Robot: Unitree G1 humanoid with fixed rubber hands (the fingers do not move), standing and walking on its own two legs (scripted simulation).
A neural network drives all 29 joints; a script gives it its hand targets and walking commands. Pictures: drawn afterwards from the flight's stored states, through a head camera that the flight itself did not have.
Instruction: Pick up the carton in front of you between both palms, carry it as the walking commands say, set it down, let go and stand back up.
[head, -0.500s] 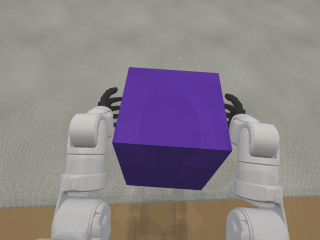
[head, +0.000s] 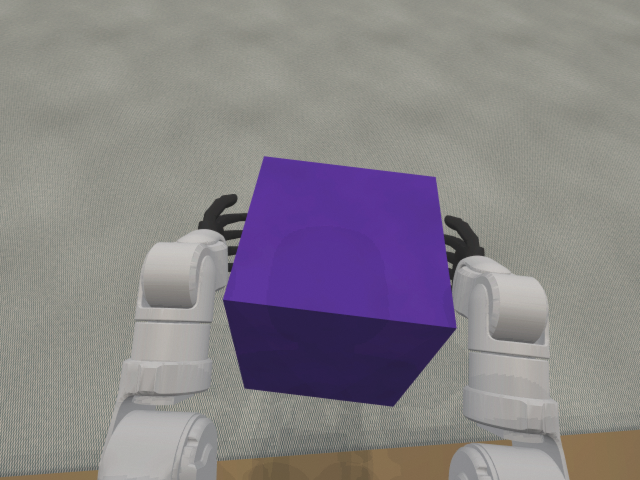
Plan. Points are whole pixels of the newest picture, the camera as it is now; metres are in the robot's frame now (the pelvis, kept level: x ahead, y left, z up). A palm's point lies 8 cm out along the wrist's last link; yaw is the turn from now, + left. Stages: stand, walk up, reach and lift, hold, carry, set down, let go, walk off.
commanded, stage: carry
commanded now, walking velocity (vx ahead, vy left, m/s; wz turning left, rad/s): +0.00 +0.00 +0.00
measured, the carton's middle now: (333, 290) +0.35 +0.00 +0.03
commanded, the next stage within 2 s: none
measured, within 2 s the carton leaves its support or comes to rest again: neither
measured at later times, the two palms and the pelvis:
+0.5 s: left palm (210, 254) +0.34 +0.14 +0.12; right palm (480, 271) +0.34 -0.15 +0.12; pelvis -0.01 +0.00 +0.00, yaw +0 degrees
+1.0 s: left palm (221, 269) +0.32 +0.13 +0.12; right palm (498, 291) +0.31 -0.17 +0.12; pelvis -0.03 -0.01 +0.00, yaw +0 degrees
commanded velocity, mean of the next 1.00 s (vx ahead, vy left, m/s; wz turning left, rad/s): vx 0.00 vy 0.00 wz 0.00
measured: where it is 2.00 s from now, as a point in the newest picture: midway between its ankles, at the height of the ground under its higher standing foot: outside the picture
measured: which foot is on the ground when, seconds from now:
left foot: down 0.00-1.00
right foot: down 0.00-1.00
